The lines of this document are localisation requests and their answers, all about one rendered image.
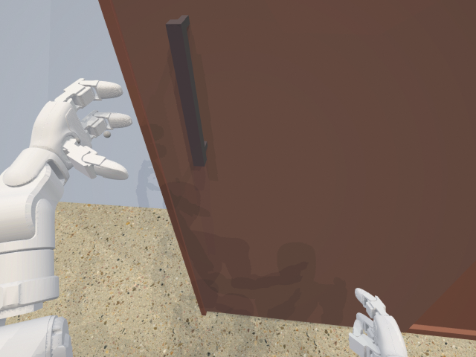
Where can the wardrobe door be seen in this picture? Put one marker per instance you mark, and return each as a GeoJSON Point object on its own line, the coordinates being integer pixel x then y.
{"type": "Point", "coordinates": [456, 307]}
{"type": "Point", "coordinates": [341, 149]}

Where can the left robot forearm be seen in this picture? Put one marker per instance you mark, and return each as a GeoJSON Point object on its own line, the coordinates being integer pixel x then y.
{"type": "Point", "coordinates": [30, 190]}

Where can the robot right hand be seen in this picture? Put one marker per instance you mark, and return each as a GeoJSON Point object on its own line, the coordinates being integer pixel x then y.
{"type": "Point", "coordinates": [383, 334]}

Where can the handle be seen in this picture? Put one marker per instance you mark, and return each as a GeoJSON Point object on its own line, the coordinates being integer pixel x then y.
{"type": "Point", "coordinates": [180, 50]}

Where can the robot left hand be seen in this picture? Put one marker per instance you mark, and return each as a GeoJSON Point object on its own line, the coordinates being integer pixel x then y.
{"type": "Point", "coordinates": [57, 125]}

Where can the robot left upper arm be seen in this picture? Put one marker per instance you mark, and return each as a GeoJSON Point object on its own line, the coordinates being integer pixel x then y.
{"type": "Point", "coordinates": [40, 337]}

